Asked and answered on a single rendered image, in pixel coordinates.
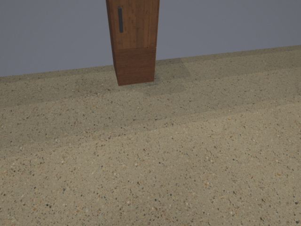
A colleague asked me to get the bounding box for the cupboard door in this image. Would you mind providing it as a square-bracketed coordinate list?
[112, 0, 158, 49]

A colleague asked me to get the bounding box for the handle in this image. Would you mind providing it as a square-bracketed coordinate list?
[118, 6, 123, 33]

